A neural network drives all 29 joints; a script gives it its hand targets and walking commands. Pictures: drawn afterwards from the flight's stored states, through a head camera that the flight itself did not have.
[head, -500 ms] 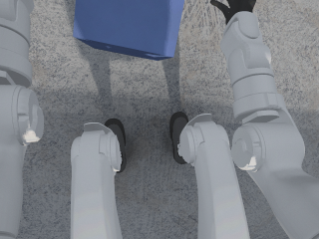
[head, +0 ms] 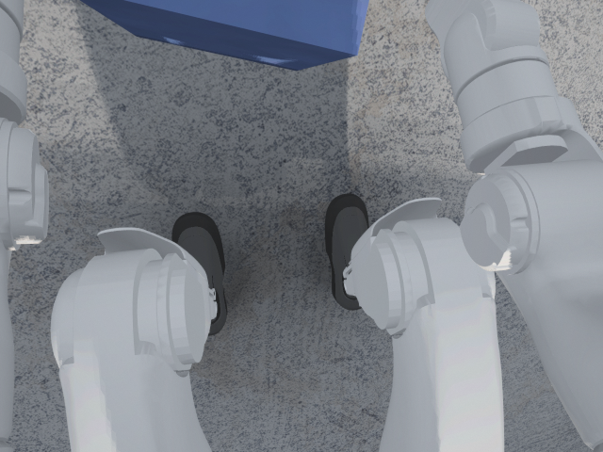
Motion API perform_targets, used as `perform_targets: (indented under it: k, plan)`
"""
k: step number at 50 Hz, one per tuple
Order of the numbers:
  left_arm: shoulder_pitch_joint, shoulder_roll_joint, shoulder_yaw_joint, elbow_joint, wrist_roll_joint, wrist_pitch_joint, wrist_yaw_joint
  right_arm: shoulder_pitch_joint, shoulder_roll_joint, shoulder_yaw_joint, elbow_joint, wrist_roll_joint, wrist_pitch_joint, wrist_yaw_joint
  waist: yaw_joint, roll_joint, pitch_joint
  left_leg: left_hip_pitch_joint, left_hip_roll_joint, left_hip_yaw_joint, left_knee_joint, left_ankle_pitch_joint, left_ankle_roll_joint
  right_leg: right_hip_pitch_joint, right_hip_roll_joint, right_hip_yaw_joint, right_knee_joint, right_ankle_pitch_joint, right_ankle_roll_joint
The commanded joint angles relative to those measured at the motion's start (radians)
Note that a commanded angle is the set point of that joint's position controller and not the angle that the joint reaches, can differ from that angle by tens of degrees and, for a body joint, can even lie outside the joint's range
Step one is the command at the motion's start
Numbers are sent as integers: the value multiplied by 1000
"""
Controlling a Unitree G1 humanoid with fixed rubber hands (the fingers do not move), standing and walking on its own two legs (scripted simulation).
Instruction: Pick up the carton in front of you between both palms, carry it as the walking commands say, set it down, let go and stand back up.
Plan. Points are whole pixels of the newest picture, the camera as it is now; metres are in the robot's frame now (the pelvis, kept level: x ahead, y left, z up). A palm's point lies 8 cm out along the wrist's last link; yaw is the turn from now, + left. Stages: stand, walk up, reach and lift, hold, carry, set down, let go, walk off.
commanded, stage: reach and lift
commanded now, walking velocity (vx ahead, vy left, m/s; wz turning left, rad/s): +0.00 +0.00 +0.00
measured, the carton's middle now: out of the picture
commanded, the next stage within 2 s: none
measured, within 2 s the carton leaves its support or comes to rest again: leaves its support in 0.64 s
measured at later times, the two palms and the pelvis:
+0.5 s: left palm out of the picture +0.59 +0.20 -0.16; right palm out of the picture +0.55 -0.10 -0.16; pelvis +0.00 +0.00 +0.01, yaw +0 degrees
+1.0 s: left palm out of the picture +0.54 +0.21 -0.04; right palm out of the picture +0.53 -0.09 -0.04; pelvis +0.01 -0.01 +0.04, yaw +4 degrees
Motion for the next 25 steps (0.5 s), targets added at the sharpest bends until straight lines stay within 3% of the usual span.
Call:
perform_targets:
  k: [1,2,3,4,5,6,7,8,9,10,11,12,13,14,15,16,17,18,19,20,21,22,23,24,25]
  plan:
    - [-306,73,46,-61,25,-15,-16,-195,-69,-12,-78,19,-16,18,11,185,-1273,705,3,-54,-213,307,-44,488,28,-106,-90,299,-26]
    - [-351,46,-10,-126,26,-20,-17,-222,-48,-19,-144,24,-22,20,-29,260,-1321,743,-8,-19,-208,344,-70,527,41,-102,-92,363,-35]
    - [-310,24,39,-102,0,-25,-28,-238,-47,-4,-151,-23,-21,11,-25,142,-1292,672,-20,-33,-198,321,-57,526,26,-105,-96,314,-27]
    - [-307,55,29,-38,43,-14,-24,-172,-70,-28,-66,-21,-21,-2,-25,213,-1296,713,3,-35,-211,341,-75,523,28,-110,-98,344,-22]
    - [-262,63,24,-73,50,-14,-27,-136,-80,-44,-43,-16,-14,-1,0,227,-1320,775,-9,-8,-184,360,-78,547,35,-97,-105,330,-25]
    - [-285,17,50,-68,59,-12,-30,-157,-20,-25,-60,-9,-12,6,9,202,-1248,651,-16,-14,-205,319,-62,532,45,-87,-94,338,-43]
    - [-288,59,76,-99,47,-24,-22,-180,-38,-18,-128,-40,-23,-2,-32,147,-1317,672,-10,-22,-170,372,-71,596,38,-81,-101,409,-23]
    - [-310,83,65,-150,54,-28,-15,-196,-60,-72,-128,-71,-26,-12,-42,181,-1315,659,-20,-15,-192,364,-72,597,31,-103,-101,401,-25]
    - [-244,48,75,10,81,-13,-14,-169,-73,-51,-63,-72,-18,-24,-41,170,-1213,625,-23,-6,-200,291,-72,562,56,-83,-143,318,-33]
    - [-260,9,79,-40,69,-17,-15,-170,-86,-77,-59,-67,-25,-17,-29,195,-1225,659,-13,-32,-233,290,-64,514,36,-104,-123,306,-31]
    - [-283,17,35,-128,41,-22,-22,-146,-22,-77,-67,-75,-15,-14,-74,204,-1225,637,-23,-27,-232,290,-72,572,42,-95,-145,337,-39]
    - [-259,-13,48,-75,55,-26,-21,-171,-17,-41,-52,-50,-19,-2,12,215,-1225,635,-17,-29,-229,330,-68,547,46,-93,-112,356,-40]
    - [-325,4,20,-61,50,-23,-18,-158,30,-19,-13,-40,-20,-10,-51,198,-1269,660,-10,-15,-212,341,-71,598,44,-90,-125,386,-41]
    - [-345,-78,20,-147,43,-28,-20,-236,54,-2,-163,-34,-28,1,-19,193,-1243,673,-14,-34,-210,321,-52,528,54,-93,-117,350,-38]
    - [-292,-133,12,33,43,-19,-25,-233,75,30,-50,-6,-17,11,27,213,-1206,680,-20,-11,-246,300,-65,512,48,-107,-154,291,-30]
    - [-349,-114,42,-129,51,-39,-19,-236,123,9,-108,-52,-32,11,-44,166,-1177,574,-26,-23,-228,276,-62,559,60,-100,-127,324,-38]
    - [-377,-94,19,-53,90,-37,-14,-272,64,-21,-65,-57,-30,7,-30,219,-1202,643,-20,-15,-226,263,-75,562,56,-95,-139,311,-33]
    - [-369,-172,68,-195,104,-53,-10,-261,115,-24,-121,-78,-47,0,5,211,-1213,628,-40,-2,-243,305,-73,585,70,-85,-141,331,-54]
    - [-452,-273,-9,-155,102,-27,-27,-309,222,5,-123,-61,-33,21,-38,253,-1231,708,-28,-44,-222,344,-74,512,66,-87,-129,359,-48]
    - [-446,-496,-68,-150,24,-2,-80,-390,357,25,-119,-81,-22,53,-85,214,-1303,767,-42,-78,-235,346,-60,578,56,-128,-116,344,-51]
    - [-490,-664,-55,-82,36,28,-131,-434,547,44,-129,-76,2,100,-62,225,-1210,786,-61,-61,-219,312,-72,546,77,-101,-136,299,-53]
    - [-446,-769,2,-100,124,50,-180,-460,639,-16,-100,-145,31,147,-51,208,-1084,656,-77,-66,-238,268,-52,449,87,-117,-129,256,-63]
    - [-412,-900,-4,-120,149,84,-224,-519,689,-31,-173,-145,51,189,-35,279,-1112,714,-79,-37,-215,329,-64,410,95,-103,-118,248,-70]
    - [-330,-1002,39,-169,168,79,-250,-466,775,-32,-181,-169,61,223,-5,289,-1107,726,-88,-23,-209,366,-62,340,112,-109,-104,247,-67]
    - [-282,-1013,78,-170,185,94,-265,-487,821,-12,-190,-179,87,254,12,245,-1095,672,-88,-18,-211,323,-52,356,103,-106,-96,214,-65]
